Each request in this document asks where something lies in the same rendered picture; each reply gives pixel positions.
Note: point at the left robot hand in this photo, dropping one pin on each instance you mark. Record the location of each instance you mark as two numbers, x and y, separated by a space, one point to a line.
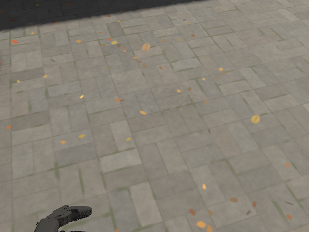
61 217

